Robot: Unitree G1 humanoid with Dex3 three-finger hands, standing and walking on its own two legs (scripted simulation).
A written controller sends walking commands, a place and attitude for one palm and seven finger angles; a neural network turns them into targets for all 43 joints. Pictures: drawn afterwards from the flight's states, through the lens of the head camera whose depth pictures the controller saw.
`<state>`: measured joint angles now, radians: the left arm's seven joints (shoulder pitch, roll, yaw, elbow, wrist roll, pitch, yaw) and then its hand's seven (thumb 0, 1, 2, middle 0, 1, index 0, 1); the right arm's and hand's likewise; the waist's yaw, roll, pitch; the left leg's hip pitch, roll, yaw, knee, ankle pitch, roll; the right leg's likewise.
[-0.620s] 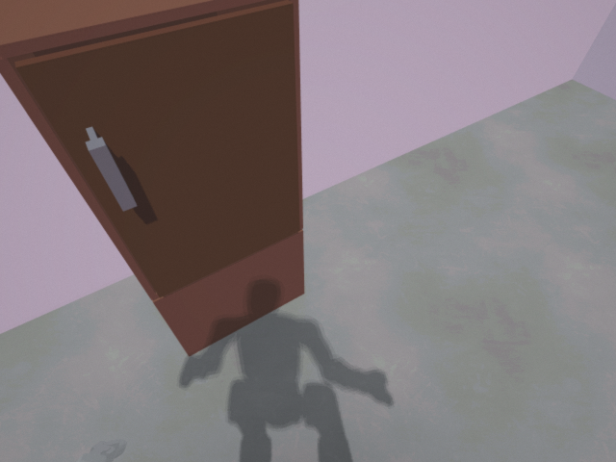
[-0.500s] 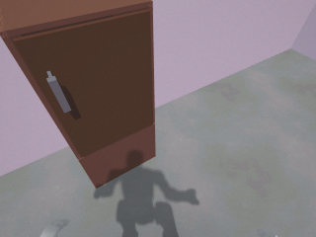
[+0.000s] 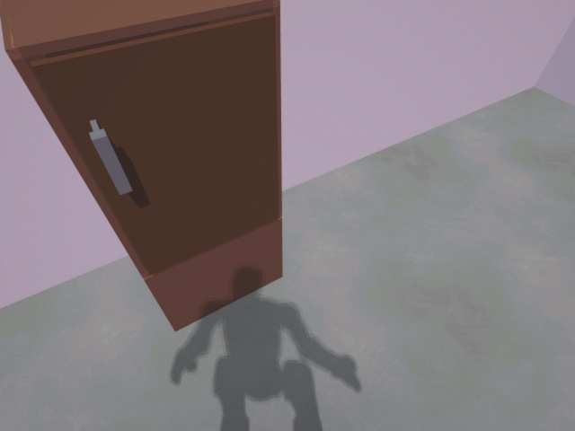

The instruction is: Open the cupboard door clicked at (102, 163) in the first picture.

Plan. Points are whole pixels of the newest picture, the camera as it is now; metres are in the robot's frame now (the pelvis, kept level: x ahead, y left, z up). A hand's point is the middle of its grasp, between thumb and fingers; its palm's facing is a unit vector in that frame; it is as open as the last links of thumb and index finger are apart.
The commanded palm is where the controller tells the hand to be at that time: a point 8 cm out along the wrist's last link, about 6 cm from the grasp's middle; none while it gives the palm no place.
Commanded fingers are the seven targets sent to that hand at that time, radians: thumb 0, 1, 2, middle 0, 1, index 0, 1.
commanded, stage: stand and wait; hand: left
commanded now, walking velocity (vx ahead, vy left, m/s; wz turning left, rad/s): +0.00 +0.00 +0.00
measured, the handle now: (109, 157) +0.54 +0.36 +0.06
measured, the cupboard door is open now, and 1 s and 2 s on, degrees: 0 0 0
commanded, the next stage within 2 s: look at it before walking up in 0.20 s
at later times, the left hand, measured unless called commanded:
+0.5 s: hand out of the picture +0.04 +0.23 -0.16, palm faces -0.02 -0.95 -0.30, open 7.4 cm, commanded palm none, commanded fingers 0.00 0.90 0.90 -0.20 -0.30 -0.20 -0.30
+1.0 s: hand out of the picture +0.03 +0.24 -0.16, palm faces +0.00 -0.95 -0.30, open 7.4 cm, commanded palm none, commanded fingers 0.00 0.90 0.90 -0.20 -0.30 -0.20 -0.30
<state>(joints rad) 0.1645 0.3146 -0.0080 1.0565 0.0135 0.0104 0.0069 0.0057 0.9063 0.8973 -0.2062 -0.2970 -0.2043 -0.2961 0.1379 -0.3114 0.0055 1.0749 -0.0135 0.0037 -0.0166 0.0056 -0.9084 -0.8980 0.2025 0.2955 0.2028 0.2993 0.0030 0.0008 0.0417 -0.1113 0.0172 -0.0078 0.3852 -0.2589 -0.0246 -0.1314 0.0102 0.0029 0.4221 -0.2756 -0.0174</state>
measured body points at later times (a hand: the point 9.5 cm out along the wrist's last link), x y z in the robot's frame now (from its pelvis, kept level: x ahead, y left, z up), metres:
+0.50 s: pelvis -0.02 +0.00 +0.00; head -0.02 +0.00 +0.45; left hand +0.04 +0.28 -0.14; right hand +0.03 -0.27 -0.14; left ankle -0.03 +0.14 -0.74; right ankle -0.03 -0.11 -0.74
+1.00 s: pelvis -0.02 +0.01 +0.00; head -0.02 +0.01 +0.45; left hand +0.03 +0.29 -0.14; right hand +0.03 -0.26 -0.14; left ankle -0.03 +0.14 -0.74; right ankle -0.03 -0.11 -0.74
